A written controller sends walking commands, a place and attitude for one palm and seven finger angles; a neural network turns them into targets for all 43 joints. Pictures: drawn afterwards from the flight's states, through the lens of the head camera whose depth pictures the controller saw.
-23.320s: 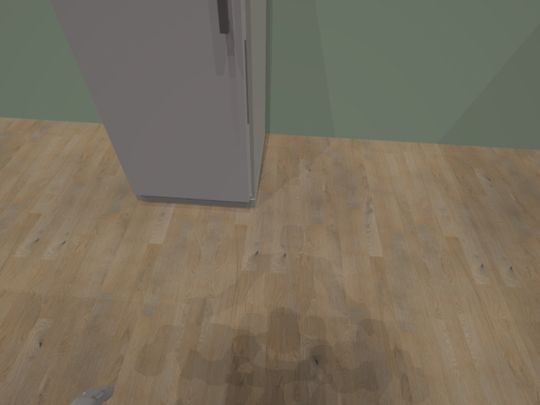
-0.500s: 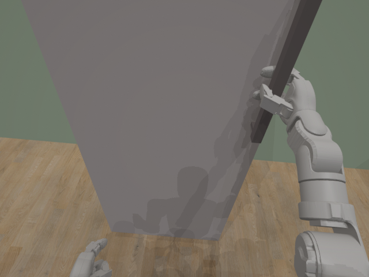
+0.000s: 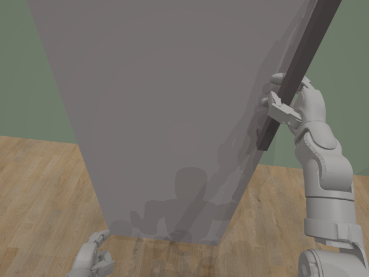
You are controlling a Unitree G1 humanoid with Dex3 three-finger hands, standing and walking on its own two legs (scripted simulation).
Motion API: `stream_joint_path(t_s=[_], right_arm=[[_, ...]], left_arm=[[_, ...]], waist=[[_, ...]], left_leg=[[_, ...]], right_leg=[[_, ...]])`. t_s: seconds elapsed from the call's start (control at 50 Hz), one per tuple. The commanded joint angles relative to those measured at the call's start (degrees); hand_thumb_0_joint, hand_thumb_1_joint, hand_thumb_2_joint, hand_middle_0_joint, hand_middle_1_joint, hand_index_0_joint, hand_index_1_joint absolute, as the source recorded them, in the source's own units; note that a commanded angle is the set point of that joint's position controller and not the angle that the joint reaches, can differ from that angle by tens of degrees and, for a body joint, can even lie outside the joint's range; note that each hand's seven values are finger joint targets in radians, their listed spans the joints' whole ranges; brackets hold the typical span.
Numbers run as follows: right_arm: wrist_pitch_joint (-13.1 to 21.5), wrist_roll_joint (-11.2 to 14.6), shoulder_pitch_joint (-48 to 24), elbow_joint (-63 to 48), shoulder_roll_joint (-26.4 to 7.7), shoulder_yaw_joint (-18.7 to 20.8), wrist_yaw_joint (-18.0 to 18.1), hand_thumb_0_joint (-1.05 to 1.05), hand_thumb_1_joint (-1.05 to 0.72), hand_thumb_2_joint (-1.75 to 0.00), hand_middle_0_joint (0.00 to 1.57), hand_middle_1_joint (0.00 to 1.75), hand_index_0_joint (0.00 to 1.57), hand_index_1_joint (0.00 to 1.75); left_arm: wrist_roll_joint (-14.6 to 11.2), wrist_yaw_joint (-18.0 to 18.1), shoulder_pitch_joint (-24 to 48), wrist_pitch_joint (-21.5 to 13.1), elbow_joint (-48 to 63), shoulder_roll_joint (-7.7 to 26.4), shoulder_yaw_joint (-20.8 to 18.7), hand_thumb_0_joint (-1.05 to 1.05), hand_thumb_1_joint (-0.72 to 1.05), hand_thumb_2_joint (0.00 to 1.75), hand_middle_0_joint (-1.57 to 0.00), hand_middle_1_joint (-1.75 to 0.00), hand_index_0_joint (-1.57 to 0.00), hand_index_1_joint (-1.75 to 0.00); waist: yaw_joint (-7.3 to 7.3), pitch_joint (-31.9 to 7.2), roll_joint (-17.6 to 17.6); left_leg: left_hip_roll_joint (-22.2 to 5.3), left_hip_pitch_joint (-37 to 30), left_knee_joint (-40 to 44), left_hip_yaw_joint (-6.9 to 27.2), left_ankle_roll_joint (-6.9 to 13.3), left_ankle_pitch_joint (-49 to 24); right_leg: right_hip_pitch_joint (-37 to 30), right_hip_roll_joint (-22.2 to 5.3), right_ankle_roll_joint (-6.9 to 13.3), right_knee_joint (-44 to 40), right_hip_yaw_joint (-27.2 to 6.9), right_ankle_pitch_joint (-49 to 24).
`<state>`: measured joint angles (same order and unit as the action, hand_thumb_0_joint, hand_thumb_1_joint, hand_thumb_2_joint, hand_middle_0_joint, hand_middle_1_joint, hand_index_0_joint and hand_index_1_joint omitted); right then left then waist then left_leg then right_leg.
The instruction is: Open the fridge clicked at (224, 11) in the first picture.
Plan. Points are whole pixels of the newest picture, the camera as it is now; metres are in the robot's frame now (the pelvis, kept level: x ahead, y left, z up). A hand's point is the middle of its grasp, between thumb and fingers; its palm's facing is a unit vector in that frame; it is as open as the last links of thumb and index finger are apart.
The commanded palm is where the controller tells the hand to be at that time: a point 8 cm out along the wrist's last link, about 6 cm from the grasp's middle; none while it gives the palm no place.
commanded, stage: grip the handle and tug to test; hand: right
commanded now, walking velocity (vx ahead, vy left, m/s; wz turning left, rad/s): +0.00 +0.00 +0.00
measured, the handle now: (286, 81) +0.43 -0.16 +0.27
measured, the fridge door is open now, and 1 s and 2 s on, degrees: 0 18 34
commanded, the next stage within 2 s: pull the door a little, standing still in 0.20 s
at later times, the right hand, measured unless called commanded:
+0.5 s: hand (278, 128) +0.32 -0.13 +0.23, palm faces +0.02 +1.00 -0.04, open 6.0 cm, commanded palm +0.28 -0.17 +0.24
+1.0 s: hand (273, 176) +0.23 -0.10 +0.21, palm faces +0.02 +0.97 -0.24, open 7.5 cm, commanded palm +0.20 -0.15 +0.23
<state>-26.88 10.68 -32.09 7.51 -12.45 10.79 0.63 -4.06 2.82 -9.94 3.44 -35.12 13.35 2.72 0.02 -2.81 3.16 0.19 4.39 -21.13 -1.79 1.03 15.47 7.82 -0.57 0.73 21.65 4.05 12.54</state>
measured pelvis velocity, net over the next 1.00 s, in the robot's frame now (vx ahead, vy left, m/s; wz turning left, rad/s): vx -0.07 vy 0.00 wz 0.01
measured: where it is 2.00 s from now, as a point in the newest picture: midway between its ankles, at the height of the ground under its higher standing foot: outside the picture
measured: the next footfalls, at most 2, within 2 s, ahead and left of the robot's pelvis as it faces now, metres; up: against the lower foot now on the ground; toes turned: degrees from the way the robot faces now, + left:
right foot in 1.54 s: -0.18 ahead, -0.08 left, +0.00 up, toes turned -20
left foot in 1.76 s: -0.04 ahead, +0.24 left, +0.00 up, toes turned -22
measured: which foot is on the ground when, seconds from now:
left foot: down 0.00-1.00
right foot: down 0.00-1.00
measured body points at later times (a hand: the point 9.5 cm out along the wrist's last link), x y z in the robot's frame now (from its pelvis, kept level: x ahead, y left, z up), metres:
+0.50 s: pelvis +0.02 +0.00 +0.00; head -0.01 +0.04 +0.44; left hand +0.25 +0.21 -0.07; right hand +0.32 -0.18 +0.24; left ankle -0.04 +0.11 -0.74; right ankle -0.01 -0.11 -0.74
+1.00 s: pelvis -0.07 +0.00 -0.01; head -0.05 +0.03 +0.44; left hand +0.09 +0.24 -0.11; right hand +0.22 -0.16 +0.22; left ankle -0.05 +0.11 -0.74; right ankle -0.01 -0.11 -0.74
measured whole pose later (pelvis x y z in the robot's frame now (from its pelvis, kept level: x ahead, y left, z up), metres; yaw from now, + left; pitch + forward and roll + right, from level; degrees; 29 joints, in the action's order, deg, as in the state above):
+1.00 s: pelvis -0.07 +0.00 -0.01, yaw +0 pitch -1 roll +1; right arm 0.3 3.8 -2.7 -23.7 -16.1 1.9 5.3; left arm -1.0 3.6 -9.2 7.7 -30.8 12.2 0.1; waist -3.1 3.6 4.4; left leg 1.6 13.5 -24.9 -2.1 1.0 10.8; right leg 17.2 -2.0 0.4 26.3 2.4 8.4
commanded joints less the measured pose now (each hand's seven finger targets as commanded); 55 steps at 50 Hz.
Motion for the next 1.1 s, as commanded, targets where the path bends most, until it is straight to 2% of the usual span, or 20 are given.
stream_joint_path(t_s=[0.0, 0.12, 0.16, 0.22, 0.26, 0.3, 0.32, 0.44, 0.58, 0.6, 0.62, 0.64, 0.66, 0.7, 0.78, 0.84, 0.9, 0.94, 1.02, 1.08], right_arm=[[3.9, 1.4, -15.5, -23.6, -8.3, 1.7, -2.6, 0.0, -0.9, -0.9, 0.45, 1.4, 0.45, 1.4], [1.3, 1.9, -6.1, -32.6, -8.0, 1.9, -3.3, 0.0, -0.9, -0.9, 0.45, 1.4, 0.45, 1.4], [0.4, 2.2, -1.9, -34.8, -10.2, 4.2, -3.2, 0.0, -0.9, -0.9, 0.45, 1.4, 0.45, 1.4], [-1.0, 2.8, -2.8, -38.9, -9.2, 3.2, -3.3, 0.0, -0.9, -0.9, 0.45, 1.4, 0.45, 1.4], [-1.9, 3.1, 0.1, -38.9, -11.2, 5.3, -3.0, 0.0, -0.9, -0.9, 0.45, 1.4, 0.45, 1.4], [-3.0, 3.1, -5.6, -39.8, -7.5, 1.1, -3.0, 0.0, -0.9, -0.9, 0.45, 1.4, 0.45, 1.4], [-3.6, 2.9, -9.1, -37.7, -8.1, 1.3, -2.5, 0.0, -0.9, -0.9, 0.45, 1.4, 0.45, 1.4], [-5.2, 2.9, 1.5, -42.5, -6.8, 0.6, -2.7, 0.0, -0.9, -0.9, 0.45, 1.4, 0.45, 1.4], [-5.6, 3.6, 11.1, -47.4, -6.9, 0.8, -4.1, 0.0, -0.9, -0.9, 0.45, 1.4, 0.45, 1.4], [8.9, -2.5, -1.4, -55.6, -16.5, 0.5, 0.1, 0.0, -0.9, -0.9, 0.45, 1.4, 0.45, 1.4], [13.0, -2.8, 11.0, -42.5, -9.2, -2.3, 1.3, 0.0, -0.9, -0.9, 0.45, 1.4, 0.45, 1.4], [16.0, -3.7, 15.6, -42.9, -7.9, -3.9, 1.5, 0.0, -0.9, -0.9, 0.45, 1.4, 0.45, 1.4], [19.3, -3.9, 14.6, -46.9, -10.1, -2.7, 1.8, 0.0, -0.9, -0.9, 0.45, 1.4, 0.45, 1.4], [23.7, -4.3, 14.3, -48.1, -10.0, -3.2, 2.4, 0.0, -0.9, -0.9, 0.45, 1.4, 0.45, 1.4], [29.6, -4.9, 17.3, -49.7, -10.8, -2.2, 3.5, 0.0, -0.9, -0.9, 0.45, 1.4, 0.45, 1.4], [32.9, -5.8, 16.2, -49.9, -11.2, -1.9, 4.0, 0.0, -0.9, -0.9, 0.45, 1.4, 0.45, 1.4], [35.6, -6.3, 15.6, -49.1, -11.0, -2.5, 4.4, 0.0, -0.9, -0.9, 0.45, 1.4, 0.45, 1.4], [37.1, -6.7, 13.8, -48.5, -10.6, -3.1, 4.7, 0.0, -0.9, -0.9, 0.45, 1.4, 0.45, 1.4], [38.7, -7.4, 9.4, -47.8, -10.9, -3.4, 5.5, 0.0, -0.9, -0.9, 0.45, 1.4, 0.45, 1.4], [38.8, -7.4, 6.0, -48.3, -10.0, -4.0, 5.6, 0.0, -0.9, -0.9, 0.45, 1.4, 0.45, 1.4]], left_arm=[[0.2, -0.4, 10.1, -2.5, 11.1, 5.8, -1.9, 0.0, 0.9, 0.9, -0.2, -0.3, -0.2, -0.3], [0.3, -1.0, 11.1, -2.2, 12.5, 5.6, -1.9, 0.0, 0.9, 0.9, -0.2, -0.3, -0.2, -0.3], [0.5, -1.2, 11.4, -2.1, 12.6, 5.9, -2.0, 0.0, 0.9, 0.9, -0.2, -0.3, -0.2, -0.3], [0.3, -1.2, 12.1, -2.3, 12.5, 5.4, -1.7, 0.0, 0.9, 0.9, -0.2, -0.3, -0.2, -0.3], [0.4, -1.1, 12.5, -2.3, 12.2, 5.7, -1.7, 0.0, 0.9, 0.9, -0.2, -0.3, -0.2, -0.3], [0.3, -0.9, 13.2, -2.5, 11.5, 5.2, -1.2, 0.0, 0.9, 0.9, -0.2, -0.3, -0.2, -0.3], [0.3, -0.7, 12.9, -2.6, 10.6, 5.2, -1.3, 0.0, 0.9, 0.9, -0.2, -0.3, -0.2, -0.3], [0.6, -0.9, 14.3, -1.9, 11.9, 4.7, -0.9, 0.0, 0.9, 0.9, -0.2, -0.3, -0.2, -0.3], [0.7, -1.4, 15.8, -0.8, 13.3, 4.5, -0.1, 0.0, 0.9, 0.9, -0.2, -0.3, -0.2, -0.3], [1.6, -0.7, 12.1, -0.1, 15.8, 5.4, -0.8, 0.0, 0.9, 0.9, -0.2, -0.3, -0.2, -0.3], [2.3, -0.1, 11.2, 1.1, 12.9, 5.1, -1.5, 0.0, 0.9, 0.9, -0.2, -0.3, -0.2, -0.3], [2.8, -0.3, 10.6, 2.2, 13.8, 5.3, -1.4, 0.0, 0.9, 0.9, -0.2, -0.3, -0.2, -0.3], [2.9, -0.1, 11.0, 2.7, 14.2, 5.3, -1.9, 0.0, 0.9, 0.9, -0.2, -0.3, -0.2, -0.3], [3.0, -0.1, 11.0, 3.9, 14.7, 4.6, -2.0, 0.0, 0.9, 0.9, -0.2, -0.3, -0.2, -0.3], [3.1, 0.2, 10.3, 4.1, 15.4, 3.5, -2.7, 0.0, 0.9, 0.9, -0.2, -0.3, -0.2, -0.3], [3.1, 0.3, 9.3, 3.1, 15.4, 2.7, -3.2, 0.0, 0.9, 0.9, -0.2, -0.3, -0.2, -0.3], [3.2, 0.6, 8.8, 1.4, 14.9, 2.3, -3.2, 0.0, 0.9, 0.9, -0.2, -0.3, -0.2, -0.3], [3.4, 0.7, 8.7, 0.5, 14.4, 2.0, -3.2, 0.0, 0.9, 0.9, -0.2, -0.3, -0.2, -0.3], [3.4, 1.1, 8.6, -1.5, 13.3, 2.4, -3.3, 0.0, 0.9, 0.9, -0.2, -0.3, -0.2, -0.3], [3.3, 1.5, 9.2, -2.9, 12.5, 2.6, -3.5, 0.0, 0.9, 0.9, -0.2, -0.3, -0.2, -0.3]], waist=[[3.49, -19.9, -3.7], [4.2, -21.1, -3.5], [4.9, -20.9, -4.7], [4.21, -20.5, -3.7], [4.69, -19.3, -5.4], [3.08, -17.9, -4.0], [2.44, -16.6, -3.2], [3.93, -18.4, -3.9], [3.99, -15.2, -5.8], [-0.23, -5.3, -5.5], [-0.64, -5.2, -7.9], [-0.07, -6.8, -8.3], [0.17, -8.7, -8.3], [-0.52, -11.4, -5.3], [-0.7, -14.6, -2.0], [-1.05, -15.3, -4.6], [-1.32, -14.4, -4.5], [-1.57, -12.3, -5.4], [-2.11, -8.8, -1.6], [-1.99, -9.7, 3.4]], left_leg=[[0.3, -5.5, -1.9, -0.5, 0.4, -36.8], [0.0, -6.2, -3.5, -0.6, -0.1, -42.1], [0.0, -7.0, -3.6, -0.5, -0.3, -43.5], [-0.1, -5.7, -3.9, -0.6, -0.4, -42.9], [-0.1, -5.9, -3.7, -0.5, -0.6, -43.6], [-0.3, -4.2, -3.7, -0.6, -0.7, -43.2], [0.0, -2.6, -3.4, -0.8, -0.5, -41.4], [-0.5, -4.3, -5.1, -1.1, -0.8, -43.7], [-0.6, -2.4, -4.8, -1.0, -0.9, -39.9], [-3.1, 9.5, 1.3, 4.8, -3.7, -39.7], [-3.7, 10.5, 0.9, 3.7, -3.2, -38.6], [-3.9, 9.7, 0.8, 3.6, -3.0, -39.2], [-4.2, 9.0, 0.8, 3.6, -2.7, -39.5], [-4.5, 6.8, -1.1, 3.3, -2.1, -39.0], [-4.1, 6.6, -2.1, 2.6, -2.3, -31.1], [-4.4, 6.9, -0.9, 2.6, -2.4, -29.0], [-4.0, 8.1, 0.1, 2.3, -2.5, -19.4], [-3.9, 9.4, 2.3, 2.6, -2.4, -10.1], [-1.8, 9.4, 2.0, 2.1, -2.2, 4.7], [0.5, 3.7, -8.3, 2.3, -1.8, 5.7]], right_leg=[[-10.6, 0.2, 1.7, 2.0, -2.6, -30.8], [-10.9, 0.1, 1.8, 3.2, -2.4, -36.1], [-10.1, 0.1, 1.8, 3.6, -2.3, -36.0], [-10.5, 0.2, 1.6, 3.7, -2.6, -35.5], [-9.6, 0.3, 1.7, 3.9, -2.5, -34.3], [-9.9, 0.6, 1.7, 3.9, -2.6, -33.9], [-10.4, 0.6, 1.5, 4.3, -2.8, -33.3], [-9.6, 1.1, 1.7, 4.8, -3.3, -33.8], [-7.3, 0.9, 1.9, 4.8, -3.8, -28.8], [-6.4, -1.7, 3.1, 9.2, -2.3, -28.6], [-6.6, -1.8, 3.0, 10.9, -3.3, -27.4], [-6.4, -2.4, 2.7, 10.3, -4.0, -27.5], [-7.4, -2.7, 2.4, 9.5, -3.9, -27.7], [-7.8, -3.7, 2.0, 8.6, -4.2, -30.5], [-8.9, -5.2, 1.8, 7.5, -4.7, -32.4], [-8.0, -4.8, 1.2, 8.1, -4.3, -30.3], [-5.8, -5.1, 1.3, 6.2, -5.4, -24.7], [-2.8, -4.9, 1.3, 4.6, -6.3, -17.2], [4.1, -6.1, 1.5, -2.7, -10.5, -1.2], [11.1, -10.8, 3.4, -11.0, -18.5, 9.5]])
